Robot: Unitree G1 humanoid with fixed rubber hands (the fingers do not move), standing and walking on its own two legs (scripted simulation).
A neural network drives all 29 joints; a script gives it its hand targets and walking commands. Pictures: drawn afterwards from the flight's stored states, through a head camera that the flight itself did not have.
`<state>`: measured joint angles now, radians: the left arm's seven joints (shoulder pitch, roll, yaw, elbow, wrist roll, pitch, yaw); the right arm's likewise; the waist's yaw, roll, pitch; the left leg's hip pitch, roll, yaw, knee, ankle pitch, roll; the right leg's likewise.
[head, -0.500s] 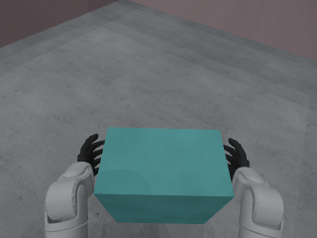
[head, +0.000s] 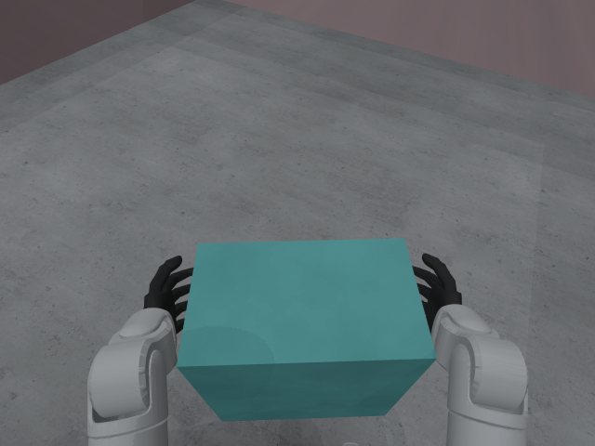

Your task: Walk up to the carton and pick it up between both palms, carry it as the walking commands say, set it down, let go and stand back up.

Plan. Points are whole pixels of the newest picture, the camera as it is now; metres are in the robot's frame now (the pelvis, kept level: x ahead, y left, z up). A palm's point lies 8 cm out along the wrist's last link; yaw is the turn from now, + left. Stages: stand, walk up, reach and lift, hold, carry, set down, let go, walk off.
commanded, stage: carry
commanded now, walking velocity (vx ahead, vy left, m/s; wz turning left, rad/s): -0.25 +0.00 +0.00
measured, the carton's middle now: (302, 340) +0.26 -0.01 +0.00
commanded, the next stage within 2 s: none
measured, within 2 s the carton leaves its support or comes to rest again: neither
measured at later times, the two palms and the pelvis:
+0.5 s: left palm out of the picture +0.07 +0.16 +0.08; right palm out of the picture +0.05 -0.18 +0.08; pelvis -0.18 +0.01 +0.01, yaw -2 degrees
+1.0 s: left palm out of the picture -0.11 +0.23 +0.08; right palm out of the picture -0.11 -0.11 +0.09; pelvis -0.36 +0.05 +0.01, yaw -2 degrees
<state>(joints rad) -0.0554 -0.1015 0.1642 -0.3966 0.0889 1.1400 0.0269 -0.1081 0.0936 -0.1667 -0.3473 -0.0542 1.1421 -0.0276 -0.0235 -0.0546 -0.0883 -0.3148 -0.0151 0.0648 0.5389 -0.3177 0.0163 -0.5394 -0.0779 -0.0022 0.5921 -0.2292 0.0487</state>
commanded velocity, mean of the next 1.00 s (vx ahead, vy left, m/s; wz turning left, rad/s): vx -0.23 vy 0.00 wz -0.04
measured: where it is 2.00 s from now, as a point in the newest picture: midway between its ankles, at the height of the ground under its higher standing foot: outside the picture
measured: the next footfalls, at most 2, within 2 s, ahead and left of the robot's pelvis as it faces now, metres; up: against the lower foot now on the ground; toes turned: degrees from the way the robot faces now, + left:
right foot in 0.32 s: -0.12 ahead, -0.11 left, +0.00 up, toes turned -4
left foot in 0.66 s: -0.24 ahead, +0.16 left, +0.00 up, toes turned +3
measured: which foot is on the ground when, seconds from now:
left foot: down 0.00-0.34, up 0.36-0.64, down 0.66-1.00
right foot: up 0.00-0.30, down 0.32-0.66, up 0.68-1.00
